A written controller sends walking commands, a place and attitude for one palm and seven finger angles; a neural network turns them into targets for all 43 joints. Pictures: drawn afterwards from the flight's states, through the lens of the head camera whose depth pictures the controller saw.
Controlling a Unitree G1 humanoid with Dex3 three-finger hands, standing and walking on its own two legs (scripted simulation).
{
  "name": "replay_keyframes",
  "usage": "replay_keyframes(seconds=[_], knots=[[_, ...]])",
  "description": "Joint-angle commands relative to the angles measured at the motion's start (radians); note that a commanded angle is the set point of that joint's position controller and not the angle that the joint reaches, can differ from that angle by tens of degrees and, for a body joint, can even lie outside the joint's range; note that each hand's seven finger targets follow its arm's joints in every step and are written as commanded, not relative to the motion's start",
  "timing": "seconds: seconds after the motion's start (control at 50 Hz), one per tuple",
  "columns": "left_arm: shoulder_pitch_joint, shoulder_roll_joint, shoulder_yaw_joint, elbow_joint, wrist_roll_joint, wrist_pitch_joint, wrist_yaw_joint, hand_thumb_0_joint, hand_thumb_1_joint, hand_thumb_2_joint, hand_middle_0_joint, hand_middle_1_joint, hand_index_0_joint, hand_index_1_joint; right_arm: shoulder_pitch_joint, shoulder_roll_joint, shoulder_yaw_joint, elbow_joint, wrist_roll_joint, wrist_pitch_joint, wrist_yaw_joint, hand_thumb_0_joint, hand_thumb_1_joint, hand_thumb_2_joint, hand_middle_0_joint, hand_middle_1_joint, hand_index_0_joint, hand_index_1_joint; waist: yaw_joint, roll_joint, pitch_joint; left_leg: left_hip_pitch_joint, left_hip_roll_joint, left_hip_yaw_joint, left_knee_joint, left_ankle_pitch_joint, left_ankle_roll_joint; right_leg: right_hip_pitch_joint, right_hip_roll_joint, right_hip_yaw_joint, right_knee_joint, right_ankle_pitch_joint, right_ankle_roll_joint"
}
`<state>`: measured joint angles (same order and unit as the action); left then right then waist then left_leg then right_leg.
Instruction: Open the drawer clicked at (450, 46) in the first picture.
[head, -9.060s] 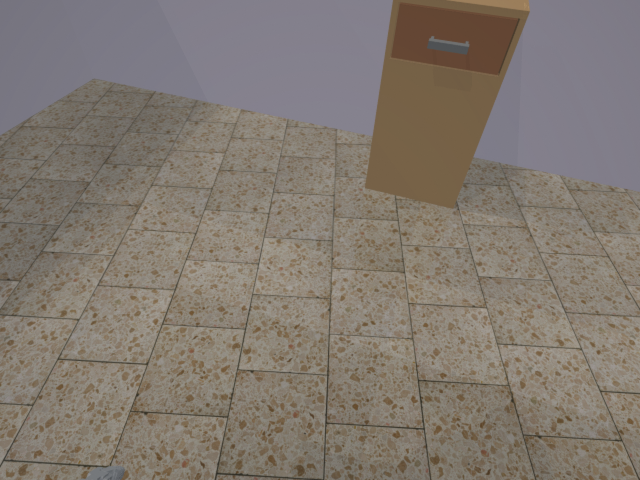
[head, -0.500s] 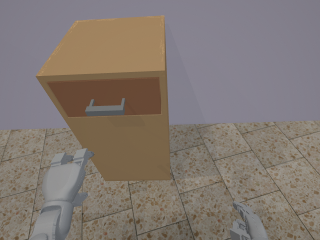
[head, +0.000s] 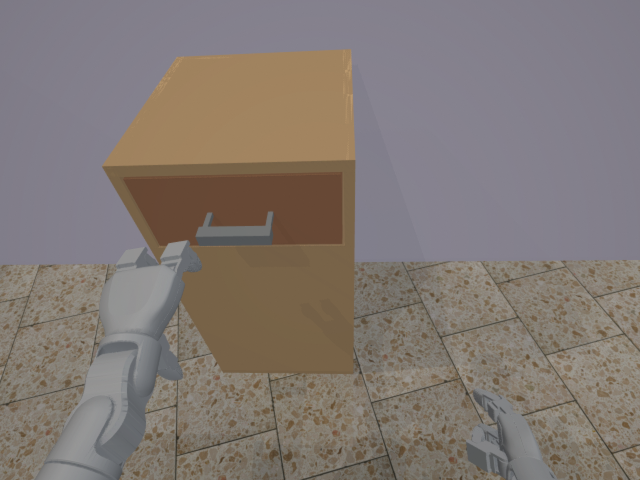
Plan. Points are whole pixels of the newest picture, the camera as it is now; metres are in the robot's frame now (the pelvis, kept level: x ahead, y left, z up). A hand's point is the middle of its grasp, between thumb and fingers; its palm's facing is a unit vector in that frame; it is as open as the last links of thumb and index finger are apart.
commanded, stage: raise the hand with hooked fingers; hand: left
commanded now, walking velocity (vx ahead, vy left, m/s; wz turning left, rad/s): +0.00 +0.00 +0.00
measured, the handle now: (237, 226) +0.53 +0.23 -0.03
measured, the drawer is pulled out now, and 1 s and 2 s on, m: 0.00 0.00 0.00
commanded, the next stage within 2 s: move the hooked fingers above the handle in 0.58 s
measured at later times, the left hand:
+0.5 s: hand (160, 296) +0.30 +0.24 +0.08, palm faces +0.05 -0.09 -0.99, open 13.9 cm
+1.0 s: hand (174, 282) +0.33 +0.24 +0.08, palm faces +0.02 -0.07 -1.00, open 13.9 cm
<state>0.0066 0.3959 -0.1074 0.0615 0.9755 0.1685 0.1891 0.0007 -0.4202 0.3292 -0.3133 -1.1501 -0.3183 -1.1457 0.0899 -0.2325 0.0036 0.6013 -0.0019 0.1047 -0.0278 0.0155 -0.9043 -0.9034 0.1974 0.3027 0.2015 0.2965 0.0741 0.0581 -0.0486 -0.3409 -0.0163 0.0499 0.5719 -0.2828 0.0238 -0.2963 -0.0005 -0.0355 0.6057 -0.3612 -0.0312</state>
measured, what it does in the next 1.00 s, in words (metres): stands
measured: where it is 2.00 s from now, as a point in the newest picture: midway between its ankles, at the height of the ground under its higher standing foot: outside the picture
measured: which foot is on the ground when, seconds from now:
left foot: down 0.00-1.00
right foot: down 0.00-1.00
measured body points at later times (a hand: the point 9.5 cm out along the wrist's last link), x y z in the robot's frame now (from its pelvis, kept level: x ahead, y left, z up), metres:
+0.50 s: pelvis +0.00 +0.00 +0.01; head +0.02 -0.03 +0.45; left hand +0.29 +0.24 +0.14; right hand +0.18 -0.23 -0.11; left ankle +0.01 +0.11 -0.73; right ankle -0.03 -0.10 -0.73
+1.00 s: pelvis -0.01 -0.01 +0.00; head +0.01 -0.04 +0.45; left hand +0.32 +0.24 +0.13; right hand +0.18 -0.24 -0.11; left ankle +0.01 +0.11 -0.73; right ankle -0.03 -0.10 -0.73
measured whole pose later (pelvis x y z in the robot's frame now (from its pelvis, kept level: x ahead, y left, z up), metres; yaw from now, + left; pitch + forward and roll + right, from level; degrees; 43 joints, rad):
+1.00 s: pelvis -0.01 -0.01 +0.00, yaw +1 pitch +3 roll +1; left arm -0.25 0.45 -0.10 0.30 0.96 0.06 0.11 0.00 -0.50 0.30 -0.32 -1.20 -0.32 -1.20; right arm 0.14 -0.25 0.00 0.64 0.02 0.11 -0.05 0.01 -0.90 -0.90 0.20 0.30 0.20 0.30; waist 0.06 0.06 -0.04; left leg -0.34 -0.01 0.03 0.53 -0.24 0.01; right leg -0.29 0.01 -0.06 0.56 -0.32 -0.04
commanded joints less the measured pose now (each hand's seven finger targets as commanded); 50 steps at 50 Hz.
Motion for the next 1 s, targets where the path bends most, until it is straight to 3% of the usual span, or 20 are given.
replay_keyframes(seconds=[0.0, 0.16, 0.24, 0.28, 0.34, 0.42, 0.5, 0.62, 0.68, 0.76, 0.82, 0.84, 0.88, 0.92, 0.94, 0.98], knots=[[-0.292, 0.200, 0.118, -0.193, 0.003, -0.008, 0.001, 0.000, -0.500, 0.300, -0.300, -1.200, -0.300, -1.200, -0.112, -0.103, -0.032, -0.137, 0.003, -0.031, -0.008, 0.000, -0.900, -0.900, 0.200, 0.300, 0.200, 0.300, -0.001, -0.022, -0.216, 0.171, -0.017, -0.042, -0.067, 0.326, 0.014, 0.057, 0.021, 0.027, -0.101, 0.353, -0.006], [-0.436, 0.250, 0.129, -0.174, -0.020, -0.031, -0.061, 0.000, -0.500, 0.300, -0.300, -1.200, -0.300, -1.200, -0.100, -0.111, -0.029, -0.123, 0.011, -0.025, -0.012, 0.000, -0.900, -0.900, 0.200, 0.300, 0.200, 0.300, -0.011, -0.011, -0.229, 0.209, -0.015, -0.055, -0.094, 0.343, 0.012, 0.082, 0.022, 0.021, -0.131, 0.346, -0.008], [-0.318, 0.214, 0.123, -0.123, -0.044, -0.040, -0.094, 0.000, -0.500, 0.300, -0.300, -1.200, -0.300, -1.200, -0.083, -0.118, -0.033, -0.128, 0.014, -0.019, 0.001, 0.000, -0.900, -0.900, 0.200, 0.300, 0.200, 0.300, 0.002, -0.065, -0.204, 0.183, -0.014, -0.051, -0.103, 0.365, 0.011, 0.103, 0.021, 0.015, -0.138, 0.377, -0.005], [-0.322, 0.227, 0.132, -0.151, -0.049, -0.053, -0.099, 0.000, -0.500, 0.300, -0.300, -1.200, -0.300, -1.200, -0.085, -0.123, -0.034, -0.135, 0.014, -0.018, 0.005, 0.000, -0.900, -0.900, 0.200, 0.300, 0.200, 0.300, 0.004, -0.054, -0.199, 0.178, -0.016, -0.050, -0.106, 0.362, 0.013, 0.103, 0.020, 0.018, -0.139, 0.381, -0.005], [-0.347, 0.260, 0.162, -0.214, -0.037, -0.086, -0.079, 0.000, -0.500, 0.300, -0.300, -1.200, -0.300, -1.200, -0.081, -0.124, -0.039, -0.140, 0.010, -0.024, 0.008, 0.000, -0.900, -0.900, 0.200, 0.300, 0.200, 0.300, 0.011, -0.031, -0.249, 0.190, -0.017, -0.054, -0.099, 0.378, 0.014, 0.114, 0.019, 0.023, -0.132, 0.382, -0.007], [-0.359, 0.271, 0.185, -0.206, -0.032, -0.104, -0.030, 0.000, -0.500, 0.300, -0.300, -1.200, -0.300, -1.200, -0.073, -0.122, -0.046, -0.126, 0.012, -0.030, 0.008, 0.000, -0.900, -0.900, 0.200, 0.300, 0.200, 0.300, 0.007, -0.010, -0.230, 0.183, -0.017, -0.055, -0.100, 0.343, 0.010, 0.085, 0.024, 0.020, -0.137, 0.334, -0.009], [-0.365, 0.256, 0.168, -0.178, -0.038, -0.086, -0.007, 0.000, -0.500, 0.300, -0.300, -1.200, -0.300, -1.200, -0.077, -0.122, -0.050, -0.117, 0.019, -0.034, 0.004, 0.000, -0.900, -0.900, 0.200, 0.300, 0.200, 0.300, 0.004, -0.034, -0.225, 0.174, -0.021, -0.043, -0.105, 0.302, 0.015, 0.081, 0.019, 0.027, -0.144, 0.316, -0.004], [-0.375, 0.255, 0.148, -0.187, -0.034, -0.067, -0.017, 0.000, -0.500, 0.300, -0.300, -1.200, -0.300, -1.200, -0.088, -0.125, -0.047, -0.116, 0.020, -0.033, 0.000, 0.000, -0.900, -0.900, 0.200, 0.300, 0.200, 0.300, -0.001, -0.022, -0.244, 0.183, -0.023, -0.046, -0.109, 0.296, 0.014, 0.094, 0.020, 0.030, -0.148, 0.304, -0.005], [-0.371, 0.251, 0.144, -0.131, -0.041, -0.062, -0.032, 0.000, -0.500, 0.300, -0.300, -1.200, -0.300, -1.200, -0.089, -0.123, -0.041, -0.111, 0.023, -0.030, -0.006, 0.000, -0.900, -0.900, 0.200, 0.300, 0.200, 0.300, -0.007, -0.066, -0.189, 0.157, -0.025, -0.038, -0.113, 0.269, 0.019, 0.081, 0.018, 0.029, -0.157, 0.304, 0.000], [-0.499, 0.252, 0.121, -0.038, -0.027, -0.066, -0.042, 0.000, -0.500, 0.300, -0.300, -1.200, -0.300, -1.200, -0.076, -0.124, -0.035, -0.095, 0.028, -0.028, -0.019, 0.000, -0.900, -0.900, 0.200, 0.300, 0.200, 0.300, -0.027, -0.065, -0.154, 0.134, -0.028, -0.031, -0.112, 0.203, 0.020, 0.039, 0.017, 0.033, -0.169, 0.235, 0.002], [-0.549, 0.263, 0.125, -0.036, -0.018, -0.091, -0.040, 0.000, -0.500, 0.300, -0.300, -1.200, -0.300, -1.200, -0.062, -0.122, -0.043, -0.098, 0.024, -0.034, -0.023, 0.000, -0.900, -0.900, 0.200, 0.300, 0.200, 0.300, -0.023, -0.032, -0.219, 0.157, -0.032, -0.032, -0.096, 0.217, 0.022, 0.049, 0.017, 0.039, -0.159, 0.245, 0.000], [-0.569, 0.268, 0.126, -0.024, -0.017, -0.100, -0.038, 0.000, -0.500, 0.300, -0.300, -1.200, -0.300, -1.200, -0.055, -0.122, -0.041, -0.095, 0.023, -0.035, -0.024, 0.000, -0.900, -0.900, 0.200, 0.300, 0.200, 0.300, -0.024, -0.047, -0.233, 0.151, -0.033, -0.031, -0.089, 0.221, 0.025, 0.055, 0.013, 0.043, -0.155, 0.259, 0.002], [-0.578, 0.249, 0.115, 0.020, -0.020, -0.112, -0.036, 0.000, -0.500, 0.300, -0.300, -1.200, -0.300, -1.200, -0.046, -0.120, -0.044, -0.091, 0.024, -0.035, -0.026, 0.000, -0.900, -0.900, 0.200, 0.300, 0.200, 0.300, -0.027, -0.043, -0.219, 0.139, -0.033, -0.030, -0.081, 0.224, 0.025, 0.040, 0.014, 0.040, -0.147, 0.274, 0.001], [-0.568, 0.307, 0.174, 0.068, -0.016, -0.118, -0.029, 0.000, -0.500, 0.300, -0.300, -1.200, -0.300, -1.200, -0.032, -0.129, -0.048, -0.086, 0.023, -0.032, -0.028, 0.000, -0.900, -0.900, 0.200, 0.300, 0.200, 0.300, -0.017, -0.066, -0.239, 0.113, -0.035, -0.029, -0.075, 0.236, 0.024, 0.066, 0.017, 0.045, -0.140, 0.296, 0.002], [-0.593, 0.270, 0.135, 0.078, -0.015, -0.120, -0.030, 0.000, -0.500, 0.300, -0.300, -1.200, -0.300, -1.200, -0.033, -0.125, -0.045, -0.087, 0.026, -0.030, -0.027, 0.000, -0.900, -0.900, 0.200, 0.300, 0.200, 0.300, -0.027, -0.056, -0.226, 0.104, -0.035, -0.027, -0.072, 0.231, 0.024, 0.050, 0.013, 0.042, -0.135, 0.296, 0.002], [-0.619, 0.264, 0.128, 0.095, -0.016, -0.123, -0.024, 0.000, -0.500, 0.300, -0.300, -1.200, -0.300, -1.200, -0.019, -0.127, -0.051, -0.087, 0.028, -0.031, -0.026, 0.000, -0.900, -0.900, 0.200, 0.300, 0.200, 0.300, -0.029, -0.047, -0.238, 0.106, -0.034, -0.026, -0.063, 0.242, 0.026, 0.040, 0.014, 0.042, -0.127, 0.312, 0.001]])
